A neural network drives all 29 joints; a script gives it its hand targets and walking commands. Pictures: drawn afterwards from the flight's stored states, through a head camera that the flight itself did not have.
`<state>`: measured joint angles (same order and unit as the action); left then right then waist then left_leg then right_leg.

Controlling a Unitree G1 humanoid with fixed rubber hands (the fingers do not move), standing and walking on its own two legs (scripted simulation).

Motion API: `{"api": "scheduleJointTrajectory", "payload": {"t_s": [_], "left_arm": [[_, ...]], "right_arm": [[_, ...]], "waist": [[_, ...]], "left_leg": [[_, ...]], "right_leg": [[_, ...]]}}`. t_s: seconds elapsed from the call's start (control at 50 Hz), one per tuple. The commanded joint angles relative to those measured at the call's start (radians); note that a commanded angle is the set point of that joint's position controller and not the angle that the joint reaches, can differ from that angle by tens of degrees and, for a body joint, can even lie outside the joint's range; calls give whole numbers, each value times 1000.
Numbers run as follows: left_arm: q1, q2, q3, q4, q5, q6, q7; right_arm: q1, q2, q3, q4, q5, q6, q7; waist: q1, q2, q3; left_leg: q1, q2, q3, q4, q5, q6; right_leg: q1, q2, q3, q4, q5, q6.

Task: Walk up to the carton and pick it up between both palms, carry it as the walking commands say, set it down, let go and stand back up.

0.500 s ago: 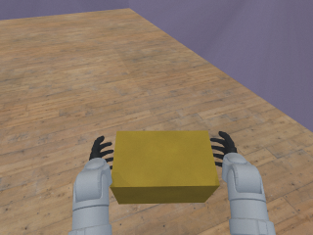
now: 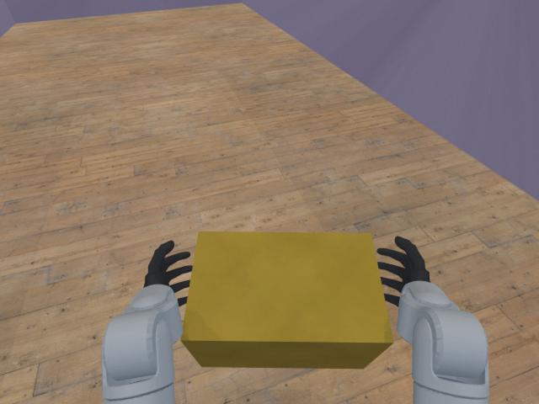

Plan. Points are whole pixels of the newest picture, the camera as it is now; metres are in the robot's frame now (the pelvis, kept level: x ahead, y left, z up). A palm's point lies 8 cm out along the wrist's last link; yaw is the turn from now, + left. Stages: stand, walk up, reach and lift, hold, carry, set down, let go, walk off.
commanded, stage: carry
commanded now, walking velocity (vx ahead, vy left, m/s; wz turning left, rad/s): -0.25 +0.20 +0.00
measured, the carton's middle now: (283, 302) +0.28 -0.01 +0.04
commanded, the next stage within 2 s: none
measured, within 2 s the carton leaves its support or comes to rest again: neither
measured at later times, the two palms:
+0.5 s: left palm out of the picture +0.06 +0.26 +0.11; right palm out of the picture +0.04 -0.07 +0.10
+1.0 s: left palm out of the picture -0.12 +0.35 +0.11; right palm out of the picture -0.16 +0.03 +0.09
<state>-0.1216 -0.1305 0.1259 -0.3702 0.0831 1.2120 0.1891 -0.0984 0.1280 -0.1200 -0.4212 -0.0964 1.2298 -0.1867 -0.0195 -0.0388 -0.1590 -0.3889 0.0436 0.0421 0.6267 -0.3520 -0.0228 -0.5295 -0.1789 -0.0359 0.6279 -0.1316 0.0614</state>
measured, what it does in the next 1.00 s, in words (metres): walks backwards: right foot, then left foot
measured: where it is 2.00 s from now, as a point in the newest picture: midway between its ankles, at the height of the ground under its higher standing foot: outside the picture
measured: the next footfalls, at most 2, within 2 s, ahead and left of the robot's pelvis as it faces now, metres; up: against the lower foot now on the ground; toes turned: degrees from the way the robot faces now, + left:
right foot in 0.24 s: -0.02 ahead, -0.04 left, +0.00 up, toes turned -11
left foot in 0.56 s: -0.17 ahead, +0.27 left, +0.00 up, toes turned +4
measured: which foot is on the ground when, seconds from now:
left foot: down 0.00-0.26, up 0.28-0.54, down 0.56-0.94, up 0.96-1.00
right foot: down 0.00-0.00, up 0.02-0.22, down 0.24-0.58, up 0.60-0.88, down 0.90-1.00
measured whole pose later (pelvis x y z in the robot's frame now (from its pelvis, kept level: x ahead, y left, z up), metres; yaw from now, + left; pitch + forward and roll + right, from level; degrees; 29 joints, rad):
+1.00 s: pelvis -0.37 +0.21 +0.01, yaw -3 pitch +1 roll -1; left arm -0.09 -0.13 0.10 -0.32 0.08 1.22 0.19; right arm 0.00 0.13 -0.10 -0.42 -0.12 1.21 -0.18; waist 0.00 0.05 -0.16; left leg -0.57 0.02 0.10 0.76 -0.27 -0.01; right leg -0.31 0.00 -0.12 0.62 -0.33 -0.05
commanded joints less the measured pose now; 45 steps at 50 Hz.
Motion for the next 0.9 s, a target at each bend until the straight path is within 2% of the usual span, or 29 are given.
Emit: {"api": "scheduleJointTrajectory", "payload": {"t_s": [0.0,0.02,0.06,0.08,0.14,0.18,0.2,0.22,0.24,0.26,0.28,0.3,0.38,0.44,0.46,0.5,0.52,0.54,0.56,0.58,0.6,0.62,0.66,0.68,0.74,0.8,0.84,0.86,0.88], "left_arm": [[-433,-867,-681,-143,-377,6,-235],[-517,-863,-711,-174,-395,6,-242],[-503,-923,-722,-92,-398,2,-258],[-543,-937,-750,-123,-413,-1,-262],[-601,-951,-780,-184,-455,-8,-266],[-602,-947,-760,-184,-449,-17,-267],[-563,-931,-766,-184,-445,-15,-267],[-574,-901,-747,-187,-441,-11,-272],[-515,-895,-728,-124,-432,1,-273],[-435,-912,-676,-53,-411,-4,-277],[-444,-926,-657,-68,-393,-11,-275],[-468,-916,-657,-77,-391,-16,-278],[-493,-970,-679,-152,-404,-38,-276],[-454,-937,-662,-141,-382,-32,-268],[-417,-906,-657,-114,-374,-22,-267],[-436,-870,-665,-133,-371,-21,-260],[-391,-879,-679,-109,-356,-16,-259],[-372,-858,-662,-102,-340,-10,-260],[-401,-901,-702,-142,-366,-9,-267],[-495,-933,-730,-186,-388,-23,-273],[-482,-958,-734,-143,-383,-27,-277],[-515,-990,-770,-183,-418,-32,-276],[-619,-983,-809,-242,-447,-35,-270],[-596,-986,-807,-236,-446,-36,-269],[-556,-952,-794,-202,-441,-20,-265],[-505,-909,-780,-185,-424,-9,-255],[-516,-914,-792,-180,-440,-15,-263],[-509,-926,-782,-171,-439,-17,-270],[-417,-886,-733,-101,-412,-8,-268]], "right_arm": [[-440,853,678,-71,372,-17,238],[-424,868,659,-36,361,-21,240],[-456,885,654,-72,340,-31,239],[-468,889,644,-64,346,-33,254],[-458,927,647,-75,339,-50,240],[-468,943,676,-75,349,-51,238],[-425,912,662,-67,342,-54,228],[-448,913,678,-75,347,-51,232],[-430,866,660,-68,320,-39,222],[-516,867,704,-126,352,-32,227],[-583,906,726,-143,383,-36,232],[-592,914,732,-133,381,-37,231],[-543,994,741,-106,409,-50,249],[-572,958,772,-158,429,-48,246],[-517,939,759,-96,406,-33,243],[-420,937,748,-28,391,-18,244],[-400,950,738,-6,395,-21,253],[-419,908,726,-42,398,-22,262],[-397,927,704,-34,383,-32,263],[-451,957,717,-76,389,-47,267],[-472,953,701,-88,373,-51,270],[-462,964,692,-98,374,-57,274],[-462,959,669,-102,375,-63,278],[-456,965,678,-108,371,-71,272],[-432,894,651,-121,349,-72,254],[-388,899,654,-73,354,-62,250],[-395,880,665,-88,341,-65,241],[-397,912,680,-74,348,-61,239],[-335,869,658,-34,333,-45,238]], "waist": [[7,393,-198],[-5,420,-180],[26,214,-134],[30,243,-126],[11,290,-166],[23,228,-214],[33,184,-264],[46,-90,-249],[36,-270,-166],[43,-247,-99],[35,-127,-84],[19,-147,-64],[12,-86,-174],[24,-257,-194],[32,-223,-231],[15,-334,-244],[9,-199,-242],[4,106,-199],[-10,470,-169],[-10,372,-91],[16,171,-61],[23,93,-65],[24,200,-85],[21,144,-132],[11,227,-184],[5,291,-294],[21,272,-295],[31,229,-327],[31,38,-272]], "left_leg": [[205,406,-447,-373,230,180],[46,404,-340,-357,243,281],[-81,208,-98,-280,137,178],[-88,166,-31,-296,32,143],[-59,190,-83,-285,1,155],[-19,180,-100,-226,-22,150],[-42,159,-74,-138,-48,115],[-257,43,-12,91,-81,48],[-393,-26,-30,375,-223,-6],[-336,-8,-149,575,-170,7],[-295,-22,-145,655,-84,2],[-266,-5,-162,700,-6,-5],[-188,-48,-55,453,0,-15],[-116,-33,15,181,-84,1],[-56,-73,57,102,-119,23],[126,-114,139,-171,-140,39],[203,-74,104,-330,-77,53],[225,110,-166,-386,-147,109],[81,382,-458,-456,-197,226],[-45,373,-357,-433,-73,282],[-109,268,-220,-378,-16,224],[-120,206,-138,-367,6,161],[9,148,-30,-285,132,147],[75,160,-71,-257,196,160],[102,215,-196,-339,-19,148],[212,265,-277,-333,26,187],[166,243,-235,-317,13,143],[101,221,-221,-283,28,106],[-64,149,-135,-170,-24,35]], "right_leg": [[-192,148,-113,270,-470,4],[-109,140,-23,575,-542,-25],[-17,144,-21,592,-384,-64],[-19,139,-56,561,-347,-67],[81,152,-98,290,-350,-58],[206,152,-83,15,-275,-71],[336,97,13,-168,-229,-88],[421,-162,385,-335,-313,-131],[336,-397,624,-395,-210,-222],[160,-364,582,-436,-348,-256],[107,-294,461,-420,-382,-237],[65,-218,306,-384,-362,-199],[193,-139,125,-309,-269,-141],[253,-184,171,-357,-291,-153],[273,-192,187,-382,-298,-140],[244,-112,81,-419,-311,-47],[224,-39,-11,-327,-213,22],[48,34,-79,-41,-266,49],[-116,153,-169,292,-470,31],[-85,128,-20,545,-480,-12],[-43,142,12,637,-365,-22],[-49,167,-2,688,-301,-40],[-102,147,-25,626,-269,-40],[-108,154,-18,579,-288,-35],[-21,161,-47,421,-343,-22],[70,157,-22,183,-353,-38],[232,176,-64,-93,-330,-60],[359,114,3,-237,-266,-80],[450,-4,202,-314,-389,-112]]}}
